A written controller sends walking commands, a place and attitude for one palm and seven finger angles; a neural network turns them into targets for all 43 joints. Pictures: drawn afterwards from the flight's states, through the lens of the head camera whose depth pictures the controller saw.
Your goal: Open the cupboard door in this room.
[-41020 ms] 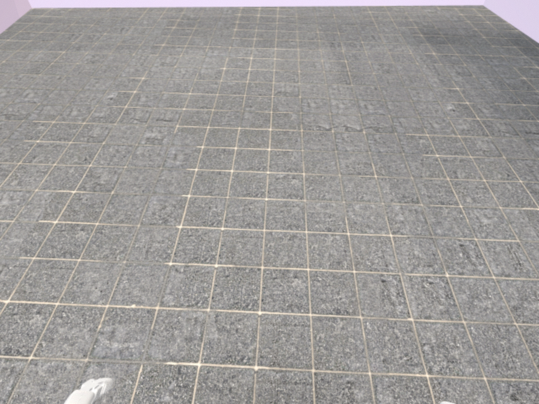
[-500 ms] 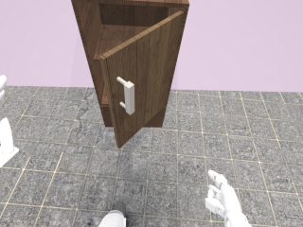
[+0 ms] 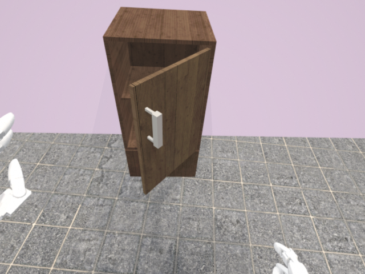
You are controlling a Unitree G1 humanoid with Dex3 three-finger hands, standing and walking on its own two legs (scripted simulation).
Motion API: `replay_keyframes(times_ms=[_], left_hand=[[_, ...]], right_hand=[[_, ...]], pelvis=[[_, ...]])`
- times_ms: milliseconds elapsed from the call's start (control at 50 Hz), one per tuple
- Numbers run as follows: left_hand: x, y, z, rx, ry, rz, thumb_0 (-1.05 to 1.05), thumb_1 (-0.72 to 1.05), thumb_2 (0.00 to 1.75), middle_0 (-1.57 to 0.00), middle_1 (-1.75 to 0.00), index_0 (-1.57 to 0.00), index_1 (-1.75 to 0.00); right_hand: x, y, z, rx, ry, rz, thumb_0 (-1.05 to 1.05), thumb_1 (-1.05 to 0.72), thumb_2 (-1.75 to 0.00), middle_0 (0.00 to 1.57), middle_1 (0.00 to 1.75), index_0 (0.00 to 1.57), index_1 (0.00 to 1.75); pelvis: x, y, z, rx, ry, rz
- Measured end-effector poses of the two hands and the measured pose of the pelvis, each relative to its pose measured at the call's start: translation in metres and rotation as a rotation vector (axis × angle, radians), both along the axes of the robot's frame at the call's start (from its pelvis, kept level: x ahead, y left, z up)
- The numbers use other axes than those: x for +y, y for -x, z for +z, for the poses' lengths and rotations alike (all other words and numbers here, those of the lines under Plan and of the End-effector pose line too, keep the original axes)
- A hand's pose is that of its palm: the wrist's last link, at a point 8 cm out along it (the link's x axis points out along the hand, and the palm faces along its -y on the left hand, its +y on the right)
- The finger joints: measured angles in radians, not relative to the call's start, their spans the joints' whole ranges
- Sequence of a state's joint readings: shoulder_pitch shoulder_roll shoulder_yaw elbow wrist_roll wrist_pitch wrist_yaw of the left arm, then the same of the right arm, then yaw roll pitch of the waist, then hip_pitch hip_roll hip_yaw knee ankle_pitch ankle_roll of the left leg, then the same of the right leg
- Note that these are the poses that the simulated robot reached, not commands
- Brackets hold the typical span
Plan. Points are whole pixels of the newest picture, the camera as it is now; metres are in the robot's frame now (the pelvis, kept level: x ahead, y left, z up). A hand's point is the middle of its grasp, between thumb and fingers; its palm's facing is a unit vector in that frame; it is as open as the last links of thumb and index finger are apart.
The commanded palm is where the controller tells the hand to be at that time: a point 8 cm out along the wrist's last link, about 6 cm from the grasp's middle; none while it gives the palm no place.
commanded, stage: stop stepping back and stand still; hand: left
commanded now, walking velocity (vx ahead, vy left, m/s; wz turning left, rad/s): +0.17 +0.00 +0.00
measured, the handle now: (153, 127) +0.59 +0.12 -0.04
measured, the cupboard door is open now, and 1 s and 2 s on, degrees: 48 48 48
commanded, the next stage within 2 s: let the arm hang, fingers relaxed in 0.22 s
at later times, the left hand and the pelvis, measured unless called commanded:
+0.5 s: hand (96, 257) +0.19 +0.20 -0.07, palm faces +0.09 -0.93 -0.35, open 7.4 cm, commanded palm none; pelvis +0.02 -0.01 -0.01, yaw +2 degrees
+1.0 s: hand out of the picture +0.01 +0.18 -0.16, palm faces +0.07 -0.96 -0.26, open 7.3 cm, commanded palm none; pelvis +0.01 -0.02 +0.01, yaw +2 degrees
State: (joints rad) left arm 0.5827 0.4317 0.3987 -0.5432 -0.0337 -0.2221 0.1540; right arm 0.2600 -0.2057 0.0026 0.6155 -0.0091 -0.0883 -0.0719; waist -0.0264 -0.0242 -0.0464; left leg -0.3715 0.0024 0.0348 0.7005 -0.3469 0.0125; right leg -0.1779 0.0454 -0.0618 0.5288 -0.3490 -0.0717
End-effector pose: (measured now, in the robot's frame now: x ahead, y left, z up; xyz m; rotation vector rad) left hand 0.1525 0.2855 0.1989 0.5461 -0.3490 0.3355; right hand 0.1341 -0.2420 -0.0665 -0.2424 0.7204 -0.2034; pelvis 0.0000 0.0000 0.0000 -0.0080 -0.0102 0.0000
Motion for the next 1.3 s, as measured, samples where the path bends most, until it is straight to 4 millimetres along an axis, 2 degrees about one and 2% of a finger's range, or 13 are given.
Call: replay_keyframes(times_ms=[80,180,260,340,380,460,540,600,720,820,900,1040,1300], left_hand=[[0.021,0.005,0.003,-0.048,-0.007,0.064,0.02,0.88,0.9,-0.22,-0.3,-0.22,-0.31],[0.037,-0.008,-0.015,0.01,0.049,0.134,0.01,0.89,0.9,-0.21,-0.3,-0.21,-0.3],[0.021,-0.016,-0.018,0.081,0.047,0.1,0.02,0.89,0.9,-0.21,-0.3,-0.21,-0.3],[-0.003,-0.02,-0.02,0.13,-0.02,0.036,0.02,0.89,0.9,-0.21,-0.3,-0.21,-0.3],[-0.006,-0.031,-0.061,0.295,0.025,0.037,0.01,0.89,0.9,-0.21,-0.3,-0.21,-0.3],[-0.021,-0.031,-0.184,0.769,0.261,0.106,0.01,0.9,0.9,-0.2,-0.29,-0.2,-0.3],[-0.064,0.014,-0.286,1.157,0.47,0.117,0.01,0.9,0.9,-0.2,-0.29,-0.2,-0.3],[-0.093,0.057,-0.327,1.342,0.62,0.14,0.0,0.93,0.9,-0.2,-0.29,-0.2,-0.3],[-0.077,0.096,-0.335,1.458,0.627,0.242,-0.05,0.99,0.89,-0.21,-0.3,-0.21,-0.3],[-0.063,0.13,-0.329,1.574,0.589,0.316,-0.02,0.95,0.89,-0.21,-0.29,-0.21,-0.3],[-0.057,0.145,-0.324,1.607,0.576,0.359,-0.01,0.93,0.9,-0.2,-0.29,-0.2,-0.3],[-0.062,0.153,-0.322,1.622,0.584,0.368,0.01,0.91,0.9,-0.2,-0.29,-0.2,-0.3],[-0.085,0.154,-0.334,1.666,0.637,0.311,0.01,0.92,0.9,-0.2,-0.29,-0.2,-0.3]], right_hand=[[0.011,0.004,-0.008,0.041,0.001,0.019,0.01,-0.91,-0.9,0.21,0.3,0.21,0.3],[0.028,0.004,-0.022,0.057,-0.039,0.026,0.01,-0.91,-0.9,0.21,0.3,0.21,0.3],[0.04,0.005,-0.021,0.057,-0.093,0.055,0.01,-0.91,-0.9,0.21,0.3,0.21,0.3],[0.036,-0.002,-0.027,0.042,-0.13,0.082,0.01,-0.9,-0.9,0.21,0.3,0.21,0.3],[0.027,-0.005,-0.045,0.089,-0.159,0.087,0.01,-0.9,-0.9,0.21,0.3,0.21,0.3],[0.01,0.002,-0.073,0.218,-0.168,0.062,0.01,-0.91,-0.9,0.21,0.3,0.21,0.3],[-0.005,0.028,-0.075,0.351,-0.123,0.029,0.01,-0.91,-0.9,0.21,0.3,0.2,0.3],[-0.014,0.053,-0.066,0.45,-0.077,0.005,0.01,-0.91,-0.9,0.2,0.3,0.2,0.3],[-0.022,0.092,-0.06,0.618,-0.04,-0.011,0.01,-0.91,-0.9,0.2,0.3,0.2,0.3],[-0.013,0.107,-0.068,0.651,-0.085,-0.035,0.0,-0.91,-0.9,0.2,0.3,0.2,0.3],[0.001,0.112,-0.074,0.661,-0.129,-0.028,0.0,-0.91,-0.9,0.2,0.3,0.2,0.3],[0.018,0.125,-0.08,0.69,-0.173,-0.021,0.01,-0.92,-0.9,0.2,0.3,0.2,0.3],[0.027,0.153,-0.075,0.748,-0.18,-0.073,0.0,-0.91,-0.9,0.2,0.3,0.2,0.3]], pelvis=[[0.007,-0.003,-0.003,0.0,0.002,0.004],[0.014,-0.001,-0.004,-0.014,-0.019,0.007],[0.007,-0.002,0.001,-0.017,-0.02,0.01],[-0.004,-0.006,-0.003,-0.006,-0.033,0.001],[-0.005,-0.007,-0.007,0.006,-0.024,0.01],[-0.005,-0.014,-0.012,0.011,-0.018,0.039],[-0.012,-0.018,-0.012,-0.015,-0.023,0.044],[-0.018,-0.018,-0.007,-0.021,-0.025,0.045],[-0.023,-0.013,0.003,-0.009,-0.002,0.054],[-0.02,-0.013,0.007,-0.016,-0.001,0.046],[-0.018,-0.013,0.009,-0.026,-0.004,0.04],[-0.015,-0.009,0.011,-0.035,-0.008,0.033],[-0.013,-0.01,0.011,-0.023,-0.01,0.023]])
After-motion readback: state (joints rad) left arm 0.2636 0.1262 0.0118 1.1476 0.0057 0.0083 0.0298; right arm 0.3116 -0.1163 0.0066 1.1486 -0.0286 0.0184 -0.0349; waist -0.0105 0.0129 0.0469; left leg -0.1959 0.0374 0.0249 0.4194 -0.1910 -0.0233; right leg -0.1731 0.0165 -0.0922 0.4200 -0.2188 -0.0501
